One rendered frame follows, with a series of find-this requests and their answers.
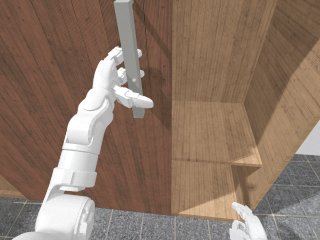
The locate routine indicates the wardrobe door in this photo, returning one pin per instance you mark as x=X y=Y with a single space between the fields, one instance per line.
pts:
x=49 y=53
x=5 y=185

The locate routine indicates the robot left forearm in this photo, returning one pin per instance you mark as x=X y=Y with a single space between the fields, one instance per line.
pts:
x=82 y=145

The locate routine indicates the robot left upper arm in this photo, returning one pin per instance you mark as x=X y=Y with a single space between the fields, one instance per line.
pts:
x=64 y=217

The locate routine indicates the robot right hand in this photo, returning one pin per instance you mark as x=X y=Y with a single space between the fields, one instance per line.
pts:
x=252 y=228

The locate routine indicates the handle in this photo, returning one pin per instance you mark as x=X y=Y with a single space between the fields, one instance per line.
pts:
x=127 y=34

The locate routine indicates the robot left hand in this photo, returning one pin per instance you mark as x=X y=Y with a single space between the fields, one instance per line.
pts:
x=106 y=77

